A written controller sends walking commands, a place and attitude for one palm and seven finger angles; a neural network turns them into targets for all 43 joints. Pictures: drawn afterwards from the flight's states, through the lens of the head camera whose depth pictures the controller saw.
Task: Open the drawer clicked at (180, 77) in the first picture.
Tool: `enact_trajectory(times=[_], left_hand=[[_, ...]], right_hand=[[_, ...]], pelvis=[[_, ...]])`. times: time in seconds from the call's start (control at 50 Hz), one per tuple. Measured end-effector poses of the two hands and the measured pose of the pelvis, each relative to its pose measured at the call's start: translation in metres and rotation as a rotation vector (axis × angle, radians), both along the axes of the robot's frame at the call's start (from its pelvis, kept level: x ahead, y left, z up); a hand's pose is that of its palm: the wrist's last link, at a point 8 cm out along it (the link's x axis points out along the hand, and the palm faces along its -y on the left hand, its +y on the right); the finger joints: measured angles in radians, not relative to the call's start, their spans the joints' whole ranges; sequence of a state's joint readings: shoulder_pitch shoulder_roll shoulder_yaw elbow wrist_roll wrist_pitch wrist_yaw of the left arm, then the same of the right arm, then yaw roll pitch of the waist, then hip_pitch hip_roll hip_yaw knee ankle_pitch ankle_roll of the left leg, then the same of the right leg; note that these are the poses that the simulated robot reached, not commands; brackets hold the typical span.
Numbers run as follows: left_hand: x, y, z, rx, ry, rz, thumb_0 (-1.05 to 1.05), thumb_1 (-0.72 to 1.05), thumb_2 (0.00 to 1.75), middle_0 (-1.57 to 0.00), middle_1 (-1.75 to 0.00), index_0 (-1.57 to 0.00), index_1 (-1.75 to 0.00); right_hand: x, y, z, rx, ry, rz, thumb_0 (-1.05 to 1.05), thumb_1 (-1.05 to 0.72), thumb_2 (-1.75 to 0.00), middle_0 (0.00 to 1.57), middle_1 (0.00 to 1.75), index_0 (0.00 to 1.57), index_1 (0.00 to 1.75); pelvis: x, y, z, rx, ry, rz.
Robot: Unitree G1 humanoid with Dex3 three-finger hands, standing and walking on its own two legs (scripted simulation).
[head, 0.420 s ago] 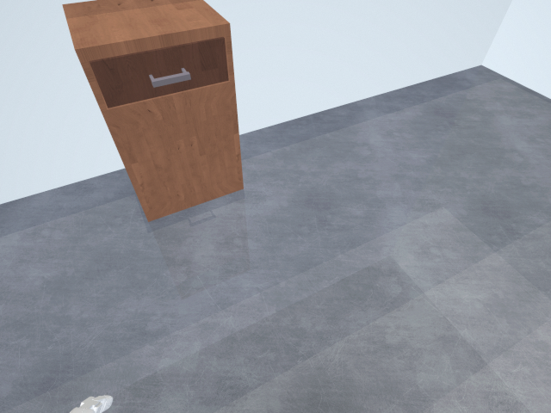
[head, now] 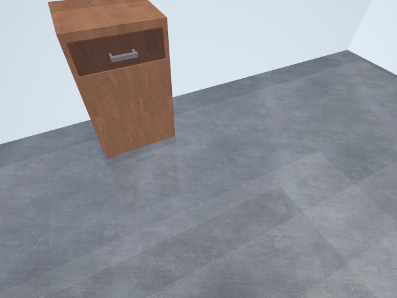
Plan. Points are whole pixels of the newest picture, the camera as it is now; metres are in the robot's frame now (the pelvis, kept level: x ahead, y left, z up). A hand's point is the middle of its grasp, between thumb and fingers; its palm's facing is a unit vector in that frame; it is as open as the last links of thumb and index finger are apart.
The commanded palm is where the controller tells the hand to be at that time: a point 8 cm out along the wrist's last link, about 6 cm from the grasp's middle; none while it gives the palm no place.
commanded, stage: stand and wait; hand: left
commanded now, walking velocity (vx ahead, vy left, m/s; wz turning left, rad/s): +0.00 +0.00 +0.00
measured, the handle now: (123, 54) +1.15 +0.43 -0.09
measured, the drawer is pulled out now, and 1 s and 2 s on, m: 0.00 0.00 0.00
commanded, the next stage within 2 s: look at it before walking up in 0.52 s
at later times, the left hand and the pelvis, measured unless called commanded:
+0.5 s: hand out of the picture +0.07 +0.24 -0.15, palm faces -0.04 -0.94 -0.33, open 7.4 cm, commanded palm none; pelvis -0.01 +0.00 +0.00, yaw +0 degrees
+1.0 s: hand out of the picture +0.07 +0.24 -0.15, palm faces -0.05 -0.94 -0.33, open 7.4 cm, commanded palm none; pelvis +0.00 +0.00 +0.00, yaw -1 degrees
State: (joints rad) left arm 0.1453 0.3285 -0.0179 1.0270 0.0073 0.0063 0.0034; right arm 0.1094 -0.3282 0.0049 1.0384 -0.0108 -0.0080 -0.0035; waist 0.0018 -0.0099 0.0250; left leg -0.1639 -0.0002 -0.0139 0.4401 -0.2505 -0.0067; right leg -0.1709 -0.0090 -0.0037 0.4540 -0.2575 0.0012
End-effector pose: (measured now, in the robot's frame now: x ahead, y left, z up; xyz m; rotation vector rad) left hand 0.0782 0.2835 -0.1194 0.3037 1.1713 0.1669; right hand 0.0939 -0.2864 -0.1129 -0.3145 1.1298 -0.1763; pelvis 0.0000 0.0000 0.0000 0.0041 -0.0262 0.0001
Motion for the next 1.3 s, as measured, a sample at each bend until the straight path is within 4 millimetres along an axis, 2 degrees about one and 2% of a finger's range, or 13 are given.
enact_trajectory(times=[0.2,0.4,0.74,1.3], left_hand=[[-0.017,0.004,0.001,0.014,0.045,0.014,0.0,0.9,0.9,-0.21,-0.29,-0.2,-0.3],[-0.017,0.003,0.004,0.02,0.034,0.007,0.0,0.9,0.9,-0.2,-0.29,-0.2,-0.3],[-0.014,0.0,0.001,0.008,0.043,-0.001,0.0,0.9,0.9,-0.2,-0.29,-0.2,-0.3],[-0.003,0.001,0.001,0.012,0.046,0.006,0.0,0.9,0.9,-0.2,-0.29,-0.2,-0.3]], right_hand=[[-0.03,-0.007,-0.004,-0.004,0.073,-0.03,0.01,-0.91,-0.9,0.2,0.3,0.21,0.3],[-0.04,-0.008,-0.006,0.006,0.084,-0.042,0.01,-0.91,-0.9,0.2,0.3,0.21,0.3],[-0.04,-0.007,-0.005,0.004,0.092,-0.047,0.01,-0.91,-0.9,0.2,0.3,0.21,0.3],[-0.019,-0.004,-0.003,0.002,0.07,-0.043,0.01,-0.91,-0.9,0.2,0.3,0.21,0.3]], pelvis=[[-0.005,-0.002,0.002,0.0,-0.005,-0.001],[-0.01,-0.004,0.003,0.0,-0.009,-0.004],[-0.008,-0.003,0.004,0.0,0.002,-0.009],[0.005,-0.002,0.004,-0.002,0.005,-0.02]])
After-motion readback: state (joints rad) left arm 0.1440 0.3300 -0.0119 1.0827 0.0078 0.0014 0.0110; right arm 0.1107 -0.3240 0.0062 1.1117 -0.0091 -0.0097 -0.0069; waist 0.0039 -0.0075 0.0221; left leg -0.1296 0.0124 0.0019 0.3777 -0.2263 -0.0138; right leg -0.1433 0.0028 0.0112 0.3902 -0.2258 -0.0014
